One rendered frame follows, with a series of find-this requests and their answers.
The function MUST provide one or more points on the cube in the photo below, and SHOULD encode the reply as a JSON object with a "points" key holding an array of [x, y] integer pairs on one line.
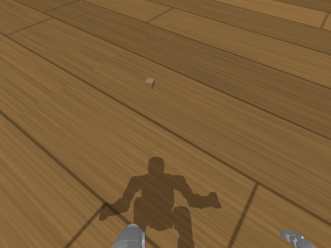
{"points": [[149, 83]]}

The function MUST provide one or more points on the right robot hand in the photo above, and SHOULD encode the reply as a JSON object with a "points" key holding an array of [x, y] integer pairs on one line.
{"points": [[296, 239]]}

